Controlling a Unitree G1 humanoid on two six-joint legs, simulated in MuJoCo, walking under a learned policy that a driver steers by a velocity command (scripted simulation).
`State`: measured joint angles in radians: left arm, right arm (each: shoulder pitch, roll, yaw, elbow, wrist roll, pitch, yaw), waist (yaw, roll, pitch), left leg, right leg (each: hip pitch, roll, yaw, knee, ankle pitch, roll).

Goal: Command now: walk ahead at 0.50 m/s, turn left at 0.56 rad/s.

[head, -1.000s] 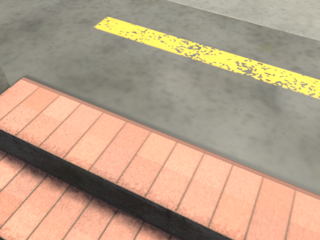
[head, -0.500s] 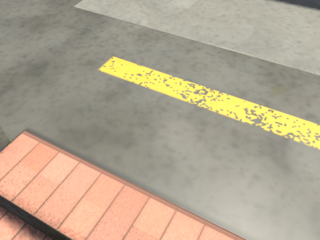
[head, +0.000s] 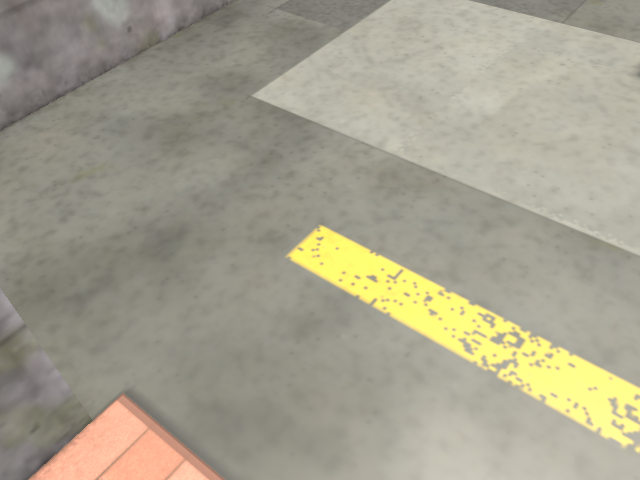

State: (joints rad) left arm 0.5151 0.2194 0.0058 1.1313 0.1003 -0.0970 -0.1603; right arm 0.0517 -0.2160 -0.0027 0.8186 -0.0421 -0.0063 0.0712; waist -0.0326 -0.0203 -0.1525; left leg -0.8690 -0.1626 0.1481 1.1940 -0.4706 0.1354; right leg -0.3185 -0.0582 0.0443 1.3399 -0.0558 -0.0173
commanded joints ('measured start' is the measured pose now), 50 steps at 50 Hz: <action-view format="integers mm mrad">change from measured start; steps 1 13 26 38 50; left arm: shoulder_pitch -145 -589 -286 -132 -221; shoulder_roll -26 -3 43 199 138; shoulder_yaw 5 -52 17 65 53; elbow -152 -482 -319 -225 -285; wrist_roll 9 -40 -95 -131 -102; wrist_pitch -22 53 -15 1 21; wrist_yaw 37 84 170 162 174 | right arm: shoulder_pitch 306 365 238 -78 139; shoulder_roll -103 -134 -85 -78 -110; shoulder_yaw -45 -37 -40 -28 -65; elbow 146 104 -96 -242 -192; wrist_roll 18 37 58 67 41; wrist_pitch -71 -182 -88 -73 -69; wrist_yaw -15 -10 -62 -53 -48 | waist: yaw -63 -22 32 116 42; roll -14 98 -50 -36 61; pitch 29 184 94 171 11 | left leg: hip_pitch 531 226 101 237 810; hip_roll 245 174 209 242 441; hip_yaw -917 -425 -258 -163 -389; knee -670 -881 177 -580 -830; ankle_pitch -6 370 248 473 962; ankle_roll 258 92 -110 -115 135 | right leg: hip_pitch -703 -107 209 221 -361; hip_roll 132 -25 -160 -181 -29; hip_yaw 228 -60 195 63 12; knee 793 -528 -1134 -1158 -166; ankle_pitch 47 50 -22 68 -391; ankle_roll -81 114 -206 -186 55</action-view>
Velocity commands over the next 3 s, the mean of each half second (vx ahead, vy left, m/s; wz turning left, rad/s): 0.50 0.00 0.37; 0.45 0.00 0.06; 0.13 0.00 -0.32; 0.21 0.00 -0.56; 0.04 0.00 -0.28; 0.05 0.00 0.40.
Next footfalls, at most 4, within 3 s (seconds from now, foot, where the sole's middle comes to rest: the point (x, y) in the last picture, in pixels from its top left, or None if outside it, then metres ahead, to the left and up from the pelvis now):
0.36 right None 0.44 -0.14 -0.66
0.88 left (271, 432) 0.62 0.15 -0.66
1.38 right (376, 382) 0.72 -0.07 -0.66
1.82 left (280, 344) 0.84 0.13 -0.66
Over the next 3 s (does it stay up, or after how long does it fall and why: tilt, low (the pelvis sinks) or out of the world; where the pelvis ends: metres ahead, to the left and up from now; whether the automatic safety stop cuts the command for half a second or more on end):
stays up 0.77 0.00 0.13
